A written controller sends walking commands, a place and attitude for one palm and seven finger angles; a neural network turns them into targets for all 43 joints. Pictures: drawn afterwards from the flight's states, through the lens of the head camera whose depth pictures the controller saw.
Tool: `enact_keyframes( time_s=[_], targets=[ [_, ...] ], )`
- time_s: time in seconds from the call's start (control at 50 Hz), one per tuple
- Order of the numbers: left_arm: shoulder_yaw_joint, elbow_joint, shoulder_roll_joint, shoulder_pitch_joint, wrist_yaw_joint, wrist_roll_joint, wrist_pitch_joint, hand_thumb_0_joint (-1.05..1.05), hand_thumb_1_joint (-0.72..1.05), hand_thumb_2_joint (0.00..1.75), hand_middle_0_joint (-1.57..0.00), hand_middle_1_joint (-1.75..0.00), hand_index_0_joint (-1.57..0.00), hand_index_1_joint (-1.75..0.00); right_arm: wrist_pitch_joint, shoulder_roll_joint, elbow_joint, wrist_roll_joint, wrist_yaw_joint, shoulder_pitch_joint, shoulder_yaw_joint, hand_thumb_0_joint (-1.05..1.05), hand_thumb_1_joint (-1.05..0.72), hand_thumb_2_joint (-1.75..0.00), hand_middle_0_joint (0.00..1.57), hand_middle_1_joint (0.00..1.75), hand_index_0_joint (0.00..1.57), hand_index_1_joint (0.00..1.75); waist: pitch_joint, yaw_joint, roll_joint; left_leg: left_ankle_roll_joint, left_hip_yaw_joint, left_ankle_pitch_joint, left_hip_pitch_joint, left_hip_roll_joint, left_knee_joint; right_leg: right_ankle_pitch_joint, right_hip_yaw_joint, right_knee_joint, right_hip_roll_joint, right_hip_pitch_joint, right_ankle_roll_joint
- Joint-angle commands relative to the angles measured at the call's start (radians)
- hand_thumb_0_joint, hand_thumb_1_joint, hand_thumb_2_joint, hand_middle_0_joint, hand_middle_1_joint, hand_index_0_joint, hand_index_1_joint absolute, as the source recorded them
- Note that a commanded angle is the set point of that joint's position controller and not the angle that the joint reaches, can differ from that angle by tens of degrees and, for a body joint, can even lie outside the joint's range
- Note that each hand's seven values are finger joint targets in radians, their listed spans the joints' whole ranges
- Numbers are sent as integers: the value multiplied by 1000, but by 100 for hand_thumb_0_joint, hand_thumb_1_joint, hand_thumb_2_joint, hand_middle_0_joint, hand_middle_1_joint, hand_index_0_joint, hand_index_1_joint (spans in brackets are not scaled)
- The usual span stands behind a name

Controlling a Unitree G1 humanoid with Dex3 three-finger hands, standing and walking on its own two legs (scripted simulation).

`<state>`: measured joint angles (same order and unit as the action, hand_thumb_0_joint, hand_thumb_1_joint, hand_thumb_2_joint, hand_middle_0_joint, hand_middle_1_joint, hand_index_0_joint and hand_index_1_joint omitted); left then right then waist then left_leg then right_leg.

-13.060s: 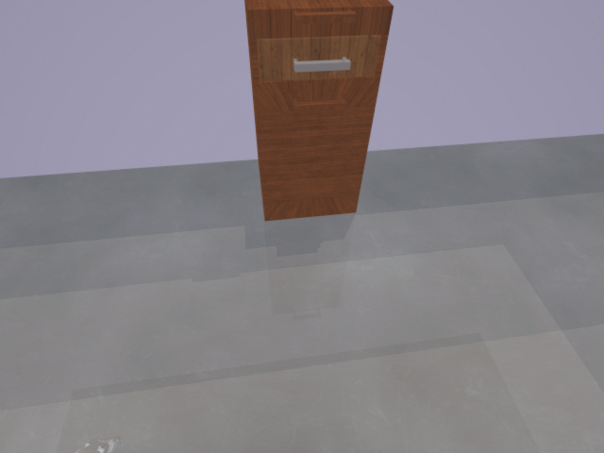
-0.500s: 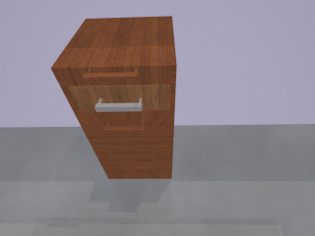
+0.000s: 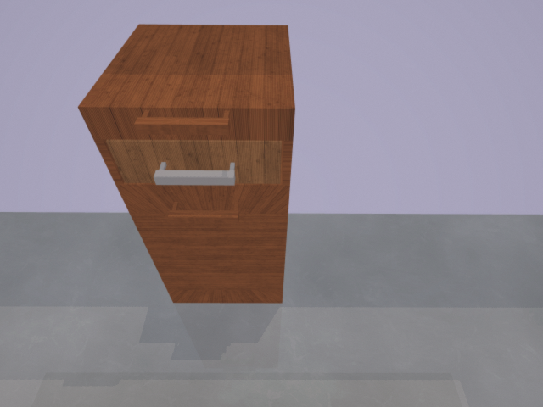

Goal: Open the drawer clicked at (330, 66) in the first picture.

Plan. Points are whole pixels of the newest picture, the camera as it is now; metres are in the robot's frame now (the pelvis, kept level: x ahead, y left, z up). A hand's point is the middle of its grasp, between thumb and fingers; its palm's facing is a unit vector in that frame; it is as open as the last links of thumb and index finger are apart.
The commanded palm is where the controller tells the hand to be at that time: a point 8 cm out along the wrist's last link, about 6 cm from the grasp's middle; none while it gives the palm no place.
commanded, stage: look again from close up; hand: left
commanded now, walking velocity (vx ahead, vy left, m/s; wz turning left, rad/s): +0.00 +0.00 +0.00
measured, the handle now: (196, 171) +0.60 +0.21 -0.04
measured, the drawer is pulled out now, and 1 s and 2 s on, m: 0.00 0.00 0.00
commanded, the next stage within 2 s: shuffle to correct the standing spot in 0.48 s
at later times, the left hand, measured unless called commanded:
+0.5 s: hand out of the picture -0.01 +0.21 -0.18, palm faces +0.04 -0.98 -0.19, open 7.3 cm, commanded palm none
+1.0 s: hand out of the picture -0.04 +0.17 -0.19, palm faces +0.12 -0.98 -0.14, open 7.4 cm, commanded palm none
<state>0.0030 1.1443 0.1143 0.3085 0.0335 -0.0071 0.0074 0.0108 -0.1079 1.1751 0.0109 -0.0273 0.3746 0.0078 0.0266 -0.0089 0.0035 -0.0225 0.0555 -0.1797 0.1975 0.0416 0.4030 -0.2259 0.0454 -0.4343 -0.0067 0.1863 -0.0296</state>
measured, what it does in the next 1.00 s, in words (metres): stands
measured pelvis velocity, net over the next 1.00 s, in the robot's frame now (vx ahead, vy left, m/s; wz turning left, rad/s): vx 0.03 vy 0.02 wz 0.04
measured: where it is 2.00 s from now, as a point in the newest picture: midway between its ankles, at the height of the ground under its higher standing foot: outside the picture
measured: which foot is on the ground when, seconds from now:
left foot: down 0.00-1.00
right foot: down 0.00-1.00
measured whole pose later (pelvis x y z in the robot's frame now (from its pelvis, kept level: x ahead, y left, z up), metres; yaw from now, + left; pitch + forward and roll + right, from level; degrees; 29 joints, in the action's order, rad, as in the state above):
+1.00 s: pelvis +0.03 +0.02 -0.01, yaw +2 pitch +0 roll -1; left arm 0.02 1.09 0.12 0.46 0.02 -0.03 -0.03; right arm -0.01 -0.14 1.08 0.02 -0.01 0.35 0.02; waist -0.03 0.02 -0.01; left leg 0.05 0.06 -0.39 0.31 0.03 0.68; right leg -0.32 0.08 -0.53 0.00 0.20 -0.02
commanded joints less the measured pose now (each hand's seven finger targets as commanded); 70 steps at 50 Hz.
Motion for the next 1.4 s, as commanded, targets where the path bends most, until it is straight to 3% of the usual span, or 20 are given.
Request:
enact_keyframes(
  time_s=[0.0, 0.02, 0.06, 0.14, 0.24, 0.56, 0.72, 0.82, 0.88, 0.92, 0.96, 1.0, 1.02, 1.04, 1.06, 1.14, 1.22, 1.28, 1.34, 1.38],
  targets=[
    [6, -10, 123, 136, 40, -17, -50, 0, 90, 90, -20, -30, -20, -30, -37, -116, -103, 3, 7, -109, 3, 0, -90, -90, 20, 30, 20, 30, 117, 69, -14, -4, -28, -68, 120, 55, 164, 257, -187, 125, 174, 82, 18],
    [9, -19, 168, 102, 32, -13, -67, 0, 90, 90, -20, -30, -20, -30, -29, -88, -151, -7, 14, -70, -4, 0, -90, -90, 20, 30, 20, 30, 42, -8, -64, -1, -34, -79, 66, 38, 148, 398, -195, 120, 235, 53, -18],
    [16, -57, 141, 57, 26, -8, -64, 0, 90, 90, -20, -30, -20, -30, -31, -63, -124, 5, 8, 42, -4, 0, -90, -90, 20, 30, 20, 30, -95, -29, -82, 29, -43, -71, 25, 15, 116, 196, -147, 71, 191, -5, -45],
    [10, -74, 102, 52, 19, -5, -43, 0, 90, 90, -20, -30, -20, -30, -38, -95, -127, 7, 4, 34, -6, 0, -90, -90, 20, 30, 20, 30, 25, -10, 47, 46, -89, 48, 73, 59, 56, 18, -85, 16, 103, 66, -27],
    [6, -82, 94, 79, 13, -10, -30, 0, 90, 90, -20, -30, -20, -30, -38, -126, -145, 7, 2, 17, -5, 0, -90, -90, 20, 30, 20, 30, 116, 2, 14, 58, -130, -59, 158, 69, -20, -18, -67, 4, 85, 73, -16],
    [6, -103, 109, 99, 2, -11, -26, 0, 90, 90, -20, -30, -20, -30, -41, -163, -154, 5, 4, -25, 0, 0, -90, -90, 20, 30, 20, 30, 33, 13, -1, 70, -147, -124, 117, 67, -93, 32, -56, 23, 102, 8, 7],
    [17, -99, 88, 156, -20, -31, -14, 0, 90, 90, -20, -30, -20, -30, -22, -200, -151, 15, 3, -29, 29, 0, -90, -90, 20, 30, 20, 30, 122, 21, 66, 123, -235, -532, 211, 132, -184, -194, 6, -68, 40, 86, -6],
    [29, -93, 98, 202, -23, -24, -29, 0, 90, 90, -20, -30, -20, -30, -31, -144, -161, 14, 5, -29, 25, 0, -90, -90, 20, 30, 20, 30, 125, 26, -34, 102, -130, -396, 237, 50, -20, -277, -126, 50, 95, 75, -43],
    [44, -81, 136, 231, -14, -16, -39, 0, 90, 90, -20, -30, -20, -30, -42, -88, -169, 13, 11, -26, 13, 0, -90, -90, 20, 30, 20, 30, 93, 27, -204, 75, 10, -231, 277, -39, 225, -350, -284, 180, 205, 21, -101],
    [52, -75, 144, 257, -6, -16, -47, 0, 90, 90, -20, -30, -20, -30, -46, -77, -182, 13, 16, -55, 14, 0, -90, -90, 20, 30, 20, 30, 93, 35, -205, 75, 27, -240, 322, -29, 340, -277, -344, 224, 270, -13, -149],
    [52, -73, 136, 236, -3, -22, -53, 0, 90, 90, -20, -30, -20, -30, -56, -66, -185, 11, 20, -67, 10, 0, -90, -90, 20, 30, 20, 30, 106, 23, -140, 78, 26, -256, 291, -9, 284, -119, -284, 181, 269, 2, -165],
    [45, -74, 120, 192, -7, -19, -48, 0, 90, 90, -20, -30, -20, -30, -64, -54, -147, 8, 18, 13, 5, 0, -90, -90, 20, 30, 20, 30, 79, -19, -83, 72, 50, -145, 67, -25, 89, -45, -148, 66, 188, 109, -118],
    [37, -73, 89, 189, -10, -15, -47, 0, 90, 90, -20, -30, -20, -30, -73, -82, -113, 7, 13, 88, 10, 0, -90, -90, 20, 30, 20, 30, 61, -40, 20, 82, -28, -95, -49, 23, 13, -54, -79, -49, 123, 184, -83],
    [32, -87, 50, 188, -19, -13, -45, 0, 90, 90, -20, -30, -20, -30, -77, -156, -86, 15, 0, 174, 30, 0, -90, -90, 20, 30, 20, 30, 23, -63, 204, 153, -278, -70, -173, 202, -68, -105, 11, -246, 41, 336, -33],
    [27, -122, 40, 140, -23, -18, -50, 0, 90, 90, -20, -30, -20, -30, -72, -211, -74, 22, -14, 251, 45, 0, -90, -90, 20, 30, 20, 30, 22, -88, 246, 250, -468, 45, -264, 366, -157, -308, 50, -450, 3, 491, -11],
    [40, -131, 47, 64, -38, -29, -42, 0, 90, 90, -20, -30, -20, -30, -81, -144, -101, 19, -14, 123, 27, 0, -90, -90, 20, 30, 20, 30, 132, -30, 82, 271, -293, 130, -46, 337, -181, -179, -37, -641, 104, 488, -8],
    [28, -129, -4, 64, -38, -18, -27, 0, 90, 90, -20, -30, -20, -30, -86, -127, -119, 18, -15, 65, 16, 0, -90, -90, 20, 30, 20, 30, 83, 6, 124, 203, -61, 396, 33, 213, -148, -60, 24, -435, 83, 301, 24],
    [27, -129, -3, 51, -25, -11, -25, 0, 90, 90, -20, -30, -20, -30, -71, -133, -117, 18, -18, 36, 17, 0, -90, -90, 20, 30, 20, 30, 44, 13, 150, 180, -26, 475, 46, 195, -68, 20, 48, -243, 58, 153, 33],
    [39, -97, 62, 121, -14, -9, -36, 0, 90, 90, -20, -30, -20, -30, -52, -118, -103, 7, -12, 36, 17, 0, -90, -90, 20, 30, 20, 30, 7, 51, 47, 96, -6, 198, 103, 127, 40, 243, 28, -10, 78, -59, 49],
    [51, -101, 172, 123, -1, -8, -46, 0, 90, 90, -20, -30, -20, -30, -37, -55, -103, -4, -1, 105, 15, 0, -90, -90, 20, 30, 20, 30, -76, 21, -161, 24, 36, -278, 200, -2, 170, 601, -201, -13, 306, -165, -35]
  ],
)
